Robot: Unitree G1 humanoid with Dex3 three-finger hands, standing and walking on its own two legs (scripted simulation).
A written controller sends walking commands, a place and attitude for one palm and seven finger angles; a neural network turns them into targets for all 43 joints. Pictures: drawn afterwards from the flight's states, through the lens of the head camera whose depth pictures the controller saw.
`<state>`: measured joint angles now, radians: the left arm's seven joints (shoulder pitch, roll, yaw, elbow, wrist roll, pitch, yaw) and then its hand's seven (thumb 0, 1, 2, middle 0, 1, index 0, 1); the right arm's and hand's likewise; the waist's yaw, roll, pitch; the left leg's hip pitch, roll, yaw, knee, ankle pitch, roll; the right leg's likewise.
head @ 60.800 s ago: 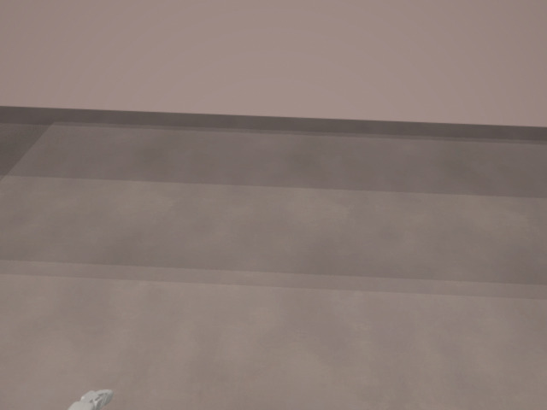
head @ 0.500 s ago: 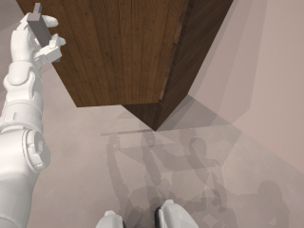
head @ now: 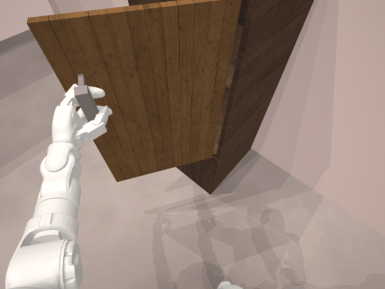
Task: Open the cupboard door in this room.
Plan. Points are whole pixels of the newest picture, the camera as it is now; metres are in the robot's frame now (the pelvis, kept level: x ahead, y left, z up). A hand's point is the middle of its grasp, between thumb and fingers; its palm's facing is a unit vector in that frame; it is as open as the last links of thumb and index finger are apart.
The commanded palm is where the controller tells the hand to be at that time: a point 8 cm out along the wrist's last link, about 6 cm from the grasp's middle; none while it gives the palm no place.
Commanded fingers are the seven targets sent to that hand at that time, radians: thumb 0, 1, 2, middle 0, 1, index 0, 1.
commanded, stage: pull the door open along its arc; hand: left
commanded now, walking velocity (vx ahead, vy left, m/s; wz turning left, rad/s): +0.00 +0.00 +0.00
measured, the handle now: (90, 105) +0.49 +0.19 +0.09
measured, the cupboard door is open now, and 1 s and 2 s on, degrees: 58 88 91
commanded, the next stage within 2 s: open thumb and fingers to let go in 0.54 s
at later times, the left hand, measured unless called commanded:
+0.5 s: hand (148, 175) +0.31 +0.06 +0.09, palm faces +0.37 -0.93 +0.04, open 6.5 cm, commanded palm +0.25 +0.13 +0.09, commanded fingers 0.00 0.90 0.90 -0.40 -1.35 -0.40 -1.35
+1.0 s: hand (155, 176) +0.31 +0.05 +0.10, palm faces +0.43 -0.90 -0.01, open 9.3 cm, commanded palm +0.26 +0.10 +0.09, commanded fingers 0.00 -0.43 0.33 -0.31 -1.21 -0.31 -1.21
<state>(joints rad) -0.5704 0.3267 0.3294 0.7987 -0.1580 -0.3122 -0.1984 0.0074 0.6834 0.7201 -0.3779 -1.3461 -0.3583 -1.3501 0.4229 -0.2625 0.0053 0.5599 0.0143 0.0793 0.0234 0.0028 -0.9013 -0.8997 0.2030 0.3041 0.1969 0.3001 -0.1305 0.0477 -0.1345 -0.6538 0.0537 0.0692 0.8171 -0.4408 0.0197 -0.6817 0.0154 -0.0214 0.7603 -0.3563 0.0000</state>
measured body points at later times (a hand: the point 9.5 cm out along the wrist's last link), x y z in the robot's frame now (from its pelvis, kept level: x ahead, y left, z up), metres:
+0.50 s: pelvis -0.01 -0.03 +0.01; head +0.01 -0.05 +0.46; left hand +0.29 +0.11 +0.09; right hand +0.19 -0.24 -0.08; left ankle -0.03 +0.10 -0.70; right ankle +0.00 -0.12 -0.70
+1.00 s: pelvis -0.02 -0.04 +0.01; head -0.01 -0.06 +0.46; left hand +0.28 +0.10 +0.10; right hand +0.15 -0.25 -0.10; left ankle -0.03 +0.10 -0.70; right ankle +0.00 -0.12 -0.70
